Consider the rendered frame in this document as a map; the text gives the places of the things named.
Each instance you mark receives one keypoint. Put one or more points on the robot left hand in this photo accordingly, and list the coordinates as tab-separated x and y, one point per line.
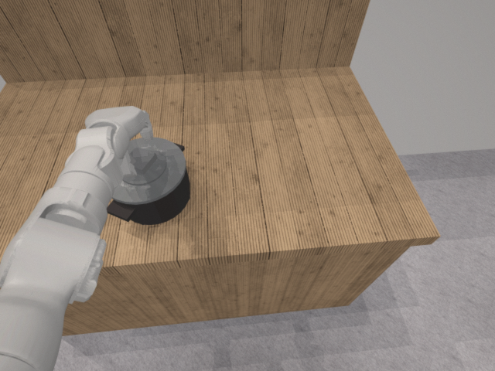
134	120

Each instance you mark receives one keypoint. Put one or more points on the table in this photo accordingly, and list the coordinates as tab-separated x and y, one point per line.
298	200

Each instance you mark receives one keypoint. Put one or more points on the knob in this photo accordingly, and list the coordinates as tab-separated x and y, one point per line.
142	159

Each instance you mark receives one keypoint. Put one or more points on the left robot forearm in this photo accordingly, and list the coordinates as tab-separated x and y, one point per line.
84	188

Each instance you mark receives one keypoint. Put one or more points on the left robot upper arm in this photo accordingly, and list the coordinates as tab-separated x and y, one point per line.
55	265

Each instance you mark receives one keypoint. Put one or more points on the pot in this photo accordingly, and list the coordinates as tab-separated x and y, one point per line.
156	212

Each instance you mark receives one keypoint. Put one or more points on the lid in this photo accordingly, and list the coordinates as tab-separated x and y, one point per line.
165	174

